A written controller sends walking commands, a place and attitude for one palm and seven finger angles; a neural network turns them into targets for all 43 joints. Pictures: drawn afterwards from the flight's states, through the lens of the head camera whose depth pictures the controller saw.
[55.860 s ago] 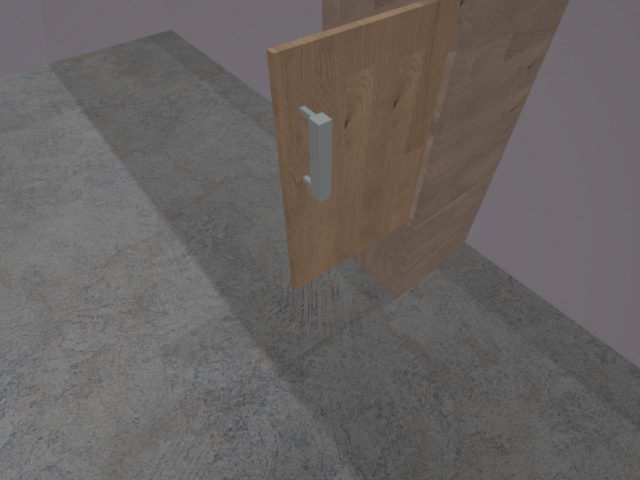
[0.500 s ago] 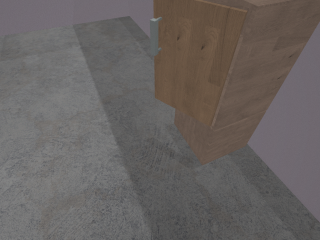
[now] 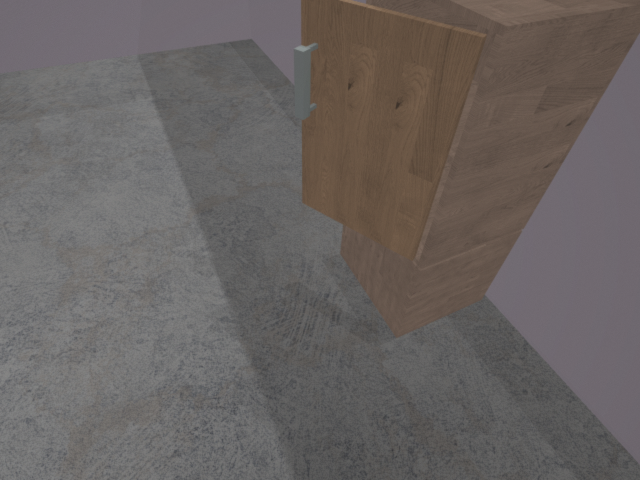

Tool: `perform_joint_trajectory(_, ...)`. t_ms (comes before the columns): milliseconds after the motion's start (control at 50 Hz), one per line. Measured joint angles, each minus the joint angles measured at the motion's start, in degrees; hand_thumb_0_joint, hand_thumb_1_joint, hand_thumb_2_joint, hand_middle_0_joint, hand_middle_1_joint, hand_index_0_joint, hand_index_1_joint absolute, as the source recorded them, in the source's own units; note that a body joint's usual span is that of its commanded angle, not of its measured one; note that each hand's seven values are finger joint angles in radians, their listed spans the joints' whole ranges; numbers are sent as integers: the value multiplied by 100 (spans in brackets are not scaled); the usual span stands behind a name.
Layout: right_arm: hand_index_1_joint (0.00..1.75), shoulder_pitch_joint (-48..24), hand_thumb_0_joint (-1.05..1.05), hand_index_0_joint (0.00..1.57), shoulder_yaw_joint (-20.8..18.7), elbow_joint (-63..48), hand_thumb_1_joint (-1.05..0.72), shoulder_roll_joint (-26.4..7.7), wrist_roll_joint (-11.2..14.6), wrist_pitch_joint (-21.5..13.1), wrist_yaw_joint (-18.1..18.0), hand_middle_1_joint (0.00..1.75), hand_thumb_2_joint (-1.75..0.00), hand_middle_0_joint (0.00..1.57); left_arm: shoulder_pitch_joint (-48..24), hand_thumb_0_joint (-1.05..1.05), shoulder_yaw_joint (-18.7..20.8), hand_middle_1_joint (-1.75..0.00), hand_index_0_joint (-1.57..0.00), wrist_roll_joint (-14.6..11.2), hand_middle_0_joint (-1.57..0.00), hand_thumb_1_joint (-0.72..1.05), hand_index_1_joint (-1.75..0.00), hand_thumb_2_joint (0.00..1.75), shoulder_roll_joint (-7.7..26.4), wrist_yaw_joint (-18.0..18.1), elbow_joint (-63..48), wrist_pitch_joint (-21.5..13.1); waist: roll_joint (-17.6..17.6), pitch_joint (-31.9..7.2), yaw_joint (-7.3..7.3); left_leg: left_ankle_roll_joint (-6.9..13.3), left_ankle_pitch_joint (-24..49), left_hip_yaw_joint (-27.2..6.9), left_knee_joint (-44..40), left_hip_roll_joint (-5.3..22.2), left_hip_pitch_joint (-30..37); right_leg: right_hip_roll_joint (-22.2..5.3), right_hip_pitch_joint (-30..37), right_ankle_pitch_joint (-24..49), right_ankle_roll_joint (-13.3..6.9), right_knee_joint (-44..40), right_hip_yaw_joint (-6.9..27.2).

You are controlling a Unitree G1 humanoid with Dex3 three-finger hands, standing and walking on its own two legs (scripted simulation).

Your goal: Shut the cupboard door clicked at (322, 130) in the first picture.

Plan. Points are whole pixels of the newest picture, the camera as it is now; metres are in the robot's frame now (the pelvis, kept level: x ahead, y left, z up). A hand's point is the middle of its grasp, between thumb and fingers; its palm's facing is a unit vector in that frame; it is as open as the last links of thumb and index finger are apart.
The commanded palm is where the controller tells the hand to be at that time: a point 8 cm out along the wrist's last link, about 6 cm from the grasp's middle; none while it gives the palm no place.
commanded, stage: look to check the result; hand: left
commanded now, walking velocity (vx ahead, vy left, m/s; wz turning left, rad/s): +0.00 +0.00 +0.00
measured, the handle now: (308, 81) +0.93 +0.07 +0.07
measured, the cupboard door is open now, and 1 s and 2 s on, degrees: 28 28 28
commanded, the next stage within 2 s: walk to a spot facing it in 0.46 s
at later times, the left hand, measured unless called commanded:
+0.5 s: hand out of the picture +0.02 +0.20 -0.17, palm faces -0.01 -0.97 -0.24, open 7.3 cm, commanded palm none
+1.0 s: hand out of the picture +0.03 +0.23 -0.21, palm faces +0.20 -0.95 -0.22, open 7.3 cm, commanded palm none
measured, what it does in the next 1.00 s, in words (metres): stands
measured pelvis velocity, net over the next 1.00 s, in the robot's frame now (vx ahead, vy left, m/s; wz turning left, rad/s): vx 0.01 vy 0.03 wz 0.21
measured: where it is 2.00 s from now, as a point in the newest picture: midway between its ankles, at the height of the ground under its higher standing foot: outside the picture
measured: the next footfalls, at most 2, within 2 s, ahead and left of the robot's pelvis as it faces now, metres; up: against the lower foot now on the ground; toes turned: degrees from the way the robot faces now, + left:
right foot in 1.48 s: +0.10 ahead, -0.12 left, +0.00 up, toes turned +32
left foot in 1.88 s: -0.03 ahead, +0.11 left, +0.00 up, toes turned +51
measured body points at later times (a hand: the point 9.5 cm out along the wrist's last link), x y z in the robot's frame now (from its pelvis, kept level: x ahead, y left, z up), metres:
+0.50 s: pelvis +0.01 +0.00 +0.00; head +0.02 +0.01 +0.45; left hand +0.03 +0.25 -0.15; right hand +0.05 -0.25 -0.15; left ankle +0.05 +0.08 -0.74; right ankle -0.02 -0.12 -0.74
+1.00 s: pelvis +0.01 +0.03 -0.03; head +0.05 +0.06 +0.42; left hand +0.02 +0.28 -0.19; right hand +0.09 -0.22 -0.17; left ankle +0.04 +0.10 -0.74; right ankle -0.02 -0.11 -0.72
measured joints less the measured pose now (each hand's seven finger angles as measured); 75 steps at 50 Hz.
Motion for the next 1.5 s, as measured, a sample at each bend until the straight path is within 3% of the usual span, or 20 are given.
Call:
perform_joint_trajectory(420, 30, -412, 0, 20, -7, 29, -90, -290, 22, -32, 25, 30, -90, 20, -214, 0, 19, -30, -20, 5, -20, 91, -30, 90, 316, -36, 78, -10, 25, 110, 46, 19, -42, 4, -141, -46, 190, -39, 217, -10, 27, -199, 12)
perform_joint_trajectory(680, 30, -656, 0, 20, -20, -73, -90, -466, 17, -27, 50, 30, -90, 20, -531, 0, 33, -30, -20, 2, -20, 91, -30, 90, 464, -29, -59, 3, -20, 88, 1, 13, -82, -67, -124, -84, 169, -68, 248, -55, 42, -230, -62)
perform_joint_trajectory(820, 30, -502, 0, 19, -104, -307, -90, -322, -6, 174, 128, 30, -90, 20, -600, 0, 165, -30, -20, 17, -20, 91, -30, 90, 374, 14, -450, 108, 20, 216, -23, -43, -407, -401, 759, -190, -401, -149, -67, -458, 30, 436, -454)
perform_joint_trajectory(880, 30, -428, 0, 20, -183, -452, -90, -238, -24, 288, 166, 30, -90, 20, -570, 0, 229, -30, -21, 50, -20, 90, -30, 90, 353, 33, -637, 136, 16, 367, -42, -291, -1130, -247, 1855, -57, -788, -210, -99, -693, 40, 783, -698)
perform_joint_trajectory(920, 30, -392, 0, 20, -219, -551, -90, -173, -16, 337, 201, 30, -90, 20, -560, 0, 270, -30, -21, 82, -20, 90, -30, 90, 372, 36, -715, 155, -73, 473, -67, -387, -1530, -89, 2152, 81, -858, -335, -100, -872, 96, 1036, -855)
perform_joint_trajectory(940, 30, -368, 0, 20, -222, -614, -90, -150, -16, 338, 220, 30, -90, 20, -551, 0, 286, -30, -21, 80, -20, 90, -30, 90, 392, 27, -753, 167, -133, 513, -85, -408, -1379, -15, 1981, 142, -802, -426, -131, -984, 144, 1215, -925)
perform_joint_trajectory(960, 30, -334, 0, 20, -223, -693, -90, -155, -26, 314, 241, 30, -90, 20, -538, 0, 298, -30, -21, 65, -20, 90, -30, 90, 400, 13, -796, 185, -163, 526, -91, -301, -910, -8, 1747, 152, -760, -525, -251, -1109, 191, 1507, -982)
perform_joint_trajectory(1020, 30, -381, 0, 20, -235, -847, -90, -162, -78, 236, 221, 30, -90, 20, -606, 0, 333, -30, -21, 33, -20, 90, -30, 90, 399, 12, -892, 348, -201, 601, -62, 134, -887, 6, 1817, -36, -908, -505, -1021, -1744, 235, 3088, -471)
perform_joint_trajectory(1060, 30, -387, 0, 20, -232, -914, -90, -158, -95, 217, 180, 30, -90, 20, -668, 0, 365, -30, -21, 52, -20, 91, -30, 90, 404, -9, -927, 410, -167, 574, -77, 203, -793, -65, 1526, -119, -887, -395, -1475, -1485, 233, 3788, -165)
perform_joint_trajectory(1120, 30, -367, 0, 20, -215, -975, -90, -156, -93, 162, 129, 30, -90, 20, -766, 0, 400, -30, -20, 71, -20, 91, -30, 90, 436, -54, -1047, 365, -105, 525, -77, 204, -390, -239, 925, -211, -803, -342, -1906, -951, 303, 4052, 71)
perform_joint_trajectory(1220, 30, -336, 0, 20, -239, -1018, -90, -187, -79, 151, 117, 30, -90, 20, -892, 0, 422, -30, -20, 80, -20, 91, -30, 90, 516, -67, -1275, 303, 10, 426, -97, 181, 23, -637, 327, -263, -715, -300, -2082, -704, 407, 3647, 235)
perform_joint_trajectory(1360, 30, -341, 0, 20, -348, -1072, -90, -308, -96, 243, 156, 30, -90, 20, -1071, 0, 390, -30, -20, 74, -20, 91, -30, 90, 570, -52, -1446, 323, 94, 333, -174, 36, 210, -1232, 196, -389, -779, -128, -1795, -852, 416, 2790, 325)
perform_joint_trajectory(1460, 30, -369, 0, 20, -461, -1127, -90, -447, -87, 352, 175, 30, -90, 20, -1000, 0, 320, -30, -20, 32, -20, 91, -30, 90, 526, -37, -1561, 269, 190, 264, -171, -157, 204, -1633, 363, -544, -920, 86, -1110, -683, 277, 1323, 299)
perform_joint_trajectory(1500, 30, -397, 0, 20, -525, -1149, -90, -467, -45, 392, 190, 30, -90, 20, -842, 0, 316, -30, -20, 73, -20, 91, -30, 90, 564, -22, -1625, 196, 73, 196, -70, -318, -537, -1506, 1026, -688, -1255, -11, -840, -453, 63, 591, 370)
